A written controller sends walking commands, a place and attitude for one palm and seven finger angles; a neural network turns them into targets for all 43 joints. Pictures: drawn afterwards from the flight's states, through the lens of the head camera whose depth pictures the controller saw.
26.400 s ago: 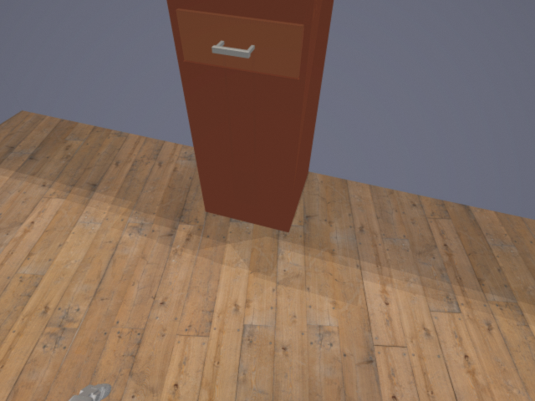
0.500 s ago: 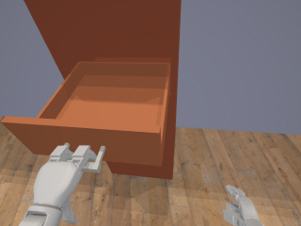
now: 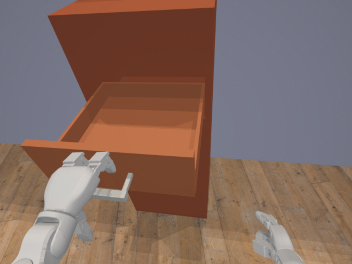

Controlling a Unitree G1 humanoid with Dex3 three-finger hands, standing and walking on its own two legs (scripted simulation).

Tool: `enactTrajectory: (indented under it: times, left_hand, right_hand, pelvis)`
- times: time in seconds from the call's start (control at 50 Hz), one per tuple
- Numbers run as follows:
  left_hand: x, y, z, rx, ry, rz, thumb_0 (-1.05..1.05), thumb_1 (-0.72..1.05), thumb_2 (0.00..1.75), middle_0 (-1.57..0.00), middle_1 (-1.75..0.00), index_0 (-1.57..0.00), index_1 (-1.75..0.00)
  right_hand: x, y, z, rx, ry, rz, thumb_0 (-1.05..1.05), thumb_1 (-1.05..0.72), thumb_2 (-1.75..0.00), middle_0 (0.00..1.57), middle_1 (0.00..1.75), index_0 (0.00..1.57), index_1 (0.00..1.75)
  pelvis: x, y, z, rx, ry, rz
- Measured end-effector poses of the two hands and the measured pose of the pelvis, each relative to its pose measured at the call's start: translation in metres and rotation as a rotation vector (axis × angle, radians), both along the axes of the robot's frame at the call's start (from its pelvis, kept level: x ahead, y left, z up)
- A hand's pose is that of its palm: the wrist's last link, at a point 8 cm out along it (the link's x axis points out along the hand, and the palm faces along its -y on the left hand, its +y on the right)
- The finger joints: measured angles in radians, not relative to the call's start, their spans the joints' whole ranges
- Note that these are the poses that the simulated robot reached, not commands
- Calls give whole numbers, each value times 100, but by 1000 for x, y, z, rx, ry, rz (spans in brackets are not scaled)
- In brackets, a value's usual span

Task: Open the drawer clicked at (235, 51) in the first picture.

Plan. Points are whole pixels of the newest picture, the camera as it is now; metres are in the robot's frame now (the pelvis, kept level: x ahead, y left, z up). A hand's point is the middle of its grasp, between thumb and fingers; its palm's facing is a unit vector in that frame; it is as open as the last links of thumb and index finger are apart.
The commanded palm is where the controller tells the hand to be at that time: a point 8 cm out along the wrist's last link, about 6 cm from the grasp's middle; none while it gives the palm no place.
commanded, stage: lift the hand off the handle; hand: left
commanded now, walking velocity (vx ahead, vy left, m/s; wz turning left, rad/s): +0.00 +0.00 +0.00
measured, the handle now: (105, 185) +0.24 +0.21 +0.08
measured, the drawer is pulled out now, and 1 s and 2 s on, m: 0.30 0.30 0.30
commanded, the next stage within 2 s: draw the hand back to the body in 0.88 s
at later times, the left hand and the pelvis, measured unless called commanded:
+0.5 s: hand (75, 169) +0.21 +0.22 +0.18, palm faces +0.22 -0.08 -0.97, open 13.7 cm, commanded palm +0.17 +0.22 +0.24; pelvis -0.01 +0.00 +0.00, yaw +1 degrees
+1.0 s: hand (66, 156) +0.22 +0.22 +0.21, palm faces +0.20 -0.08 -0.98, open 13.9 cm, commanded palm +0.17 +0.22 +0.28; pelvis -0.02 -0.01 +0.00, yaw +1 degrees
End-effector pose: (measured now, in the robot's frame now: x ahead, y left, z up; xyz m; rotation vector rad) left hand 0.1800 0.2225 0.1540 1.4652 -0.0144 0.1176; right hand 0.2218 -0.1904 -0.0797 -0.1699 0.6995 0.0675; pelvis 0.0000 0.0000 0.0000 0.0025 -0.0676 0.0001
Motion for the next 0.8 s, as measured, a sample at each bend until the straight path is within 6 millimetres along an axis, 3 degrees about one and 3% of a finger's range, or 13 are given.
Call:
enactTrajectory:
  times: [0.16, 0.34, 0.5, 0.68, 0.8]
  left_hand:
    - [-4, 1, 30, -12, -63, 9, 0, -49, 30, -33, -121, -36, -123]
    - [-2, 1, 43, 8, -31, -3, 0, -49, 30, -33, -121, -37, -123]
    - [-1, -4, 78, 30, -136, -30, 0, -49, 30, -33, -121, -34, -121]
    - [11, 2, 95, 43, -102, 9, 0, -49, 30, -32, -120, -32, -120]
    - [6, -12, 111, 50, -129, -62, 0, -49, 30, -32, -120, -32, -120]
  right_hand:
    - [6, 0, 5, 2, -15, 14, 1, -91, -89, 20, 30, 20, 30]
    - [8, 11, 7, 31, -22, 44, 1, -91, -89, 20, 30, 20, 30]
    - [8, 18, 8, 54, -35, 66, 1, -91, -89, 20, 30, 20, 30]
    - [6, 13, 7, 70, -31, 66, 1, -91, -89, 20, 30, 20, 30]
    - [4, 5, 8, 66, -49, 51, 1, -91, -89, 20, 30, 20, 30]
  pelvis:
    - [0, 3, 2, -2, -11, 7]
    - [-3, 3, 3, 0, -22, 10]
    - [-7, 2, 4, 1, -27, 17]
    - [-13, -2, 3, 6, -19, 14]
    - [-13, -2, 2, 7, -15, 13]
